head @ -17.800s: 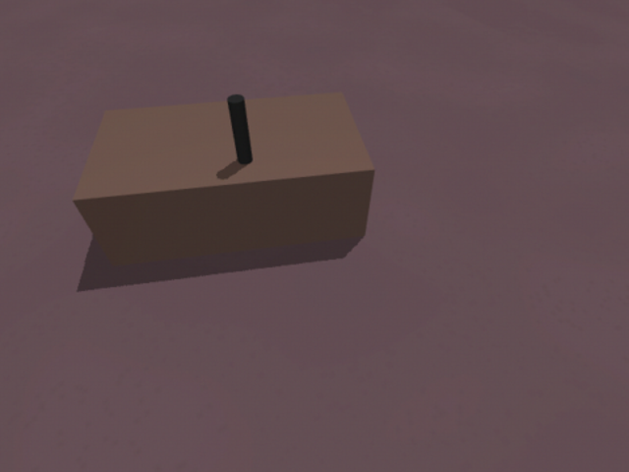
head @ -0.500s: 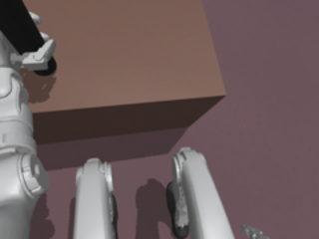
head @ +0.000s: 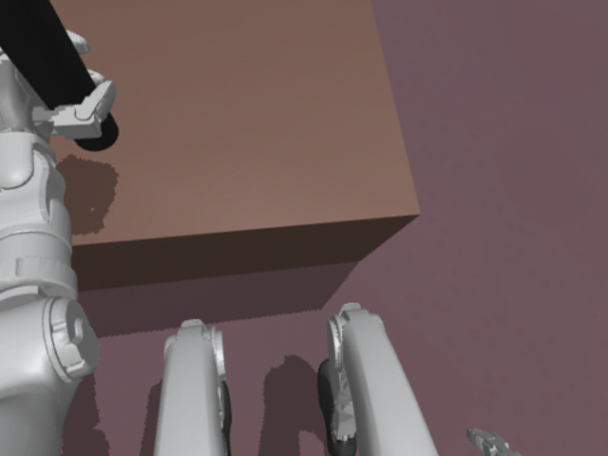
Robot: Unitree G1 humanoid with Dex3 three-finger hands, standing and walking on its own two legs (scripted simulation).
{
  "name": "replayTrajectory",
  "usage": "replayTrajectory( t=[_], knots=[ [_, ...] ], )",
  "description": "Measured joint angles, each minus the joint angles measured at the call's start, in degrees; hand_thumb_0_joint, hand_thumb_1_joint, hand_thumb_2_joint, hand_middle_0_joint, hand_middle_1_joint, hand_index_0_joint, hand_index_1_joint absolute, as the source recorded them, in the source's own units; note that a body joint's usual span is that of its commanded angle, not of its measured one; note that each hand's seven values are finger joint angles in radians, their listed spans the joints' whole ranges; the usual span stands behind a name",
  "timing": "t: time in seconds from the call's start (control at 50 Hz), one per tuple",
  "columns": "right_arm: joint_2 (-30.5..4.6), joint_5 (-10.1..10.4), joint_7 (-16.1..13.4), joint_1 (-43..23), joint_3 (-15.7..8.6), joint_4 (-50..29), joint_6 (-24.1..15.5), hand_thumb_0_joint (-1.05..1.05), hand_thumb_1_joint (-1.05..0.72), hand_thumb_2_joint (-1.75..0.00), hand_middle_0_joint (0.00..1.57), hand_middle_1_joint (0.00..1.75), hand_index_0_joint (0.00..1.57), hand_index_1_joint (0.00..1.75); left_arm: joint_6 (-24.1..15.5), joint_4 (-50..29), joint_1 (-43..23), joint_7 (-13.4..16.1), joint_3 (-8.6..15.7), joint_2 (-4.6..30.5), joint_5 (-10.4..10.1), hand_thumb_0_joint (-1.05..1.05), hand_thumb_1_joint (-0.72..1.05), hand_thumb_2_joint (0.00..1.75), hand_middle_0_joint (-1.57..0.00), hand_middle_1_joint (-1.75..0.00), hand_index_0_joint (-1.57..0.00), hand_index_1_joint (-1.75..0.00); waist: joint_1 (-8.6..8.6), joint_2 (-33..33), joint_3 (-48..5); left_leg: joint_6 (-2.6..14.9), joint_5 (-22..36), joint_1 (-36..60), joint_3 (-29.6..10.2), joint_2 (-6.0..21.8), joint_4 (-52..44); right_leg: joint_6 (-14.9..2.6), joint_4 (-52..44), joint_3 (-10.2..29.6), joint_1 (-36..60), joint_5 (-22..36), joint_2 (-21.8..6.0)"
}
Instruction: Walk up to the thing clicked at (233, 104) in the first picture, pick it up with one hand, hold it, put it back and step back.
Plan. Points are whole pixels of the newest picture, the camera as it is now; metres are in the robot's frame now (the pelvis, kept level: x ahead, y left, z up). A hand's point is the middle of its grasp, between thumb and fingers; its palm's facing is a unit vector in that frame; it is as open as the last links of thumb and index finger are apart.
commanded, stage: settle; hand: left
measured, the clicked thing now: (52, 66) +0.54 +0.23 +0.06
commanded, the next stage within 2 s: lift in 0.28 s
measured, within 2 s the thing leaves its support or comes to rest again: neither
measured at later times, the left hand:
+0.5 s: hand (64, 76) +0.53 +0.22 +0.06, palm faces +0.18 -0.98 -0.02, open 7.5 cm
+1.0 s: hand (17, 57) +0.47 +0.21 +0.15, palm faces +0.20 -0.98 -0.02, open 7.5 cm
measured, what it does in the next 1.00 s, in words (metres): rises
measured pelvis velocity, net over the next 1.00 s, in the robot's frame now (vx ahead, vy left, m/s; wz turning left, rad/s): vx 0.03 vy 0.00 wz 0.03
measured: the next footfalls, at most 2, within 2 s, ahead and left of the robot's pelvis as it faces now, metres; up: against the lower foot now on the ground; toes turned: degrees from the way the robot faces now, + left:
none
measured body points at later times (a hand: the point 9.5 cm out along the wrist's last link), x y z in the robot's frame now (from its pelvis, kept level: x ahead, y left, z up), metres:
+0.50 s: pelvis +0.01 +0.00 +0.03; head +0.20 +0.03 +0.44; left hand +0.52 +0.27 +0.06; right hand +0.07 -0.27 -0.09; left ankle +0.06 +0.13 -0.47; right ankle +0.08 -0.13 -0.47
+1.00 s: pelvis +0.03 +0.00 +0.11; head +0.17 +0.02 +0.54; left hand +0.46 +0.26 +0.15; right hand +0.12 -0.26 -0.01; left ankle +0.06 +0.13 -0.47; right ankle +0.08 -0.13 -0.47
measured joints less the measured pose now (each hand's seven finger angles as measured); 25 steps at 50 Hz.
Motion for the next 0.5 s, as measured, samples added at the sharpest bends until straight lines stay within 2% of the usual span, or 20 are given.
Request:
replayTrajectory(
  t=[0.26,0.5],
  knots=[
    [0.85,-0.01,0.07,-0.14,0.24,0.66,-0.20,0.00,-0.88,-0.89,0.20,0.30,0.21,0.29,-0.49,0.72,1.18,0.05,-0.36,-0.82,-0.80,-0.02,-0.10,1.12,-0.81,-1.16,-0.85,-1.15,0.55,0.35,-0.23,0.21,0.29,4.73,0.39,0.16,-4.35,0.13,-4.49,0.06,4.75,0.40,0.03],
    [1.04,-0.17,0.35,0.05,0.03,0.79,-0.30,0.00,-0.89,-0.89,0.20,0.30,0.21,0.29,-1.76,0.80,2.62,0.27,-0.48,-1.86,-0.56,-0.02,-0.09,1.12,-0.80,-1.17,-0.85,-1.15,0.62,0.20,-0.04,0.11,0.91,7.13,0.46,0.24,-6.67,0.00,-6.75,-0.01,7.10,1.01,0.08]
  ],
)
